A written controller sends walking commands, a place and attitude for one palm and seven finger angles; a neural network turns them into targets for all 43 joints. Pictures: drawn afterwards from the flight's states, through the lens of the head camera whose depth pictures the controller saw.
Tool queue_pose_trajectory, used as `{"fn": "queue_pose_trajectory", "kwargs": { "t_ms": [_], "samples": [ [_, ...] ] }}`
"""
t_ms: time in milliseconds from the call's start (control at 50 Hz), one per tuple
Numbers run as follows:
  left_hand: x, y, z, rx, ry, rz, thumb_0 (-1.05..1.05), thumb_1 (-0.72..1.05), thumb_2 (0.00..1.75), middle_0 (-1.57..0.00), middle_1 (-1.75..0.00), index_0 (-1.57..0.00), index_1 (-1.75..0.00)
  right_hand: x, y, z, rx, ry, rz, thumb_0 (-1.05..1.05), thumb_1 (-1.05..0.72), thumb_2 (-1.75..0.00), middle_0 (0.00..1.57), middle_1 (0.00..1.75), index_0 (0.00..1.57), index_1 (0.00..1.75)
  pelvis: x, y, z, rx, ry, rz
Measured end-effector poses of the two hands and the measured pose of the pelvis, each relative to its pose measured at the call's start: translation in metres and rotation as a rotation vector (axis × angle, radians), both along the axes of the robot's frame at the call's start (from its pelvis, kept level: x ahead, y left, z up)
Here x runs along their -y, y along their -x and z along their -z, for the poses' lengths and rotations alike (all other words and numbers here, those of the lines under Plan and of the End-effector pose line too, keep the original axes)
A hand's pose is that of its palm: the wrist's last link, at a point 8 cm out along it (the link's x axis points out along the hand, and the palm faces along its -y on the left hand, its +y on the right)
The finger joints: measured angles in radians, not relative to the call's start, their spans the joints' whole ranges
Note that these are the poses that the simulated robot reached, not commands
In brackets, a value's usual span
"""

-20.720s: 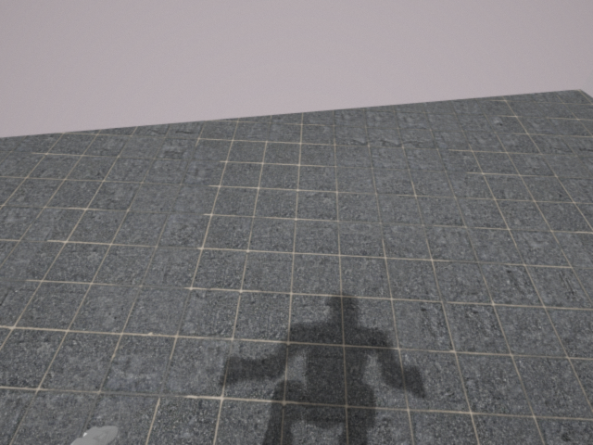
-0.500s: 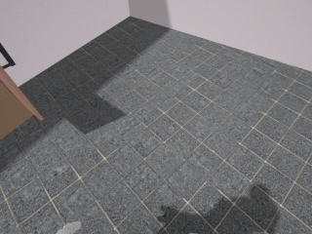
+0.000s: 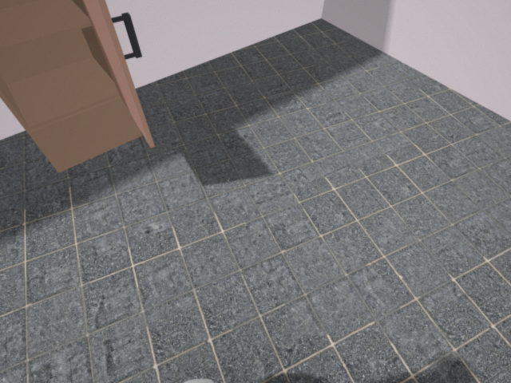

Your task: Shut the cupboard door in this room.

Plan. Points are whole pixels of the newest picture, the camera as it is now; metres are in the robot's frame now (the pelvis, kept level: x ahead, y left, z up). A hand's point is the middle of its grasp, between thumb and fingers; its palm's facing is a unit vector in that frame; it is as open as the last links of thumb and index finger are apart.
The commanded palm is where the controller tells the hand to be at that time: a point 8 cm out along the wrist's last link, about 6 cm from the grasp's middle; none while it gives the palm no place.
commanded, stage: turn or walk to find it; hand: left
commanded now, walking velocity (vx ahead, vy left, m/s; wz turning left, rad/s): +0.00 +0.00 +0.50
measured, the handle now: (126, 37) +1.02 +0.48 -0.03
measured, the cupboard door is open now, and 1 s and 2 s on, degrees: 84 84 84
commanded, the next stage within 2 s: stand and wait in 1.14 s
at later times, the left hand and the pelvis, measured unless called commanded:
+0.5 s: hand (135, 377) +0.14 +0.21 -0.13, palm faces +0.17 -0.95 -0.25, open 7.4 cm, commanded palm none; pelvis +0.05 -0.01 +0.00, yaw +13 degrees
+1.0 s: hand out of the picture +0.01 +0.12 -0.16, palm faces +0.56 -0.81 -0.16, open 7.4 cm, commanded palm none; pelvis +0.21 +0.07 -0.01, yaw +28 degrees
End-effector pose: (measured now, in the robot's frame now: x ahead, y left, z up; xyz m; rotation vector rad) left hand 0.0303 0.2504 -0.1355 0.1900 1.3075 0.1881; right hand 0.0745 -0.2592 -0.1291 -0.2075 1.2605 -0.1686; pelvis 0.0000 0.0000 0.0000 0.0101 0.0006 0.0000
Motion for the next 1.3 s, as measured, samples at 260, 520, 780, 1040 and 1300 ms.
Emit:
{"fn": "queue_pose_trajectory", "kwargs": {
  "t_ms": [260, 520, 780, 1040, 1300],
  "samples": [
    [-0.045, -0.001, -0.009, 0.055, 0.004, -0.103, 0.0, 0.91, 0.9, -0.2, -0.3, -0.2, -0.3, -0.047, -0.037, -0.022, 0.092, 0.008, -0.133, 0.0, -0.91, -0.89, 0.2, 0.3, 0.2, 0.3, -0.025, -0.005, -0.011, -0.001, 0.029, -0.107],
    [-0.004, -0.092, -0.031, 0.261, -0.039, -0.09, 0.0, 0.91, 0.9, -0.2, -0.3, -0.2, -0.3, -0.007, -0.011, 0.019, -0.132, -0.054, -0.12, 0.0, -0.91, -0.89, 0.2, 0.3, 0.2, 0.3, 0.013, -0.055, 0.001, -0.014, -0.002, -0.238],
    [0.054, -0.002, -0.024, -0.031, 0.018, -0.413, 0.0, 0.9, 0.9, -0.2, -0.3, -0.2, -0.3, -0.025, -0.183, 0.003, -0.06, -0.058, -0.343, 0.01, -0.91, -0.9, 0.2, 0.3, 0.2, 0.3, 0.007, -0.136, -0.015, 0.006, -0.021, -0.405],
    [0.07, 0.036, 0.003, -0.393, 0.233, -0.663, 0.0, 0.9, 0.9, -0.2, -0.3, -0.2, -0.3, -0.216, -0.389, 0.01, 0.191, -0.097, -0.646, 0.01, -0.91, -0.9, 0.2, 0.3, 0.2, 0.3, -0.085, -0.223, 0.019, 0.009, 0.018, -0.505],
    [-0.119, -0.194, -0.001, 0.106, 0.052, -0.547, 0.0, 0.91, 0.9, -0.2, -0.3, -0.2, -0.3, -0.227, -0.401, -0.017, 0.095, -0.014, -0.522, -0.03, -0.96, -0.89, 0.2, 0.3, 0.2, 0.3, -0.148, -0.301, -0.011, 0.033, 0.005, -0.538]
  ]
}}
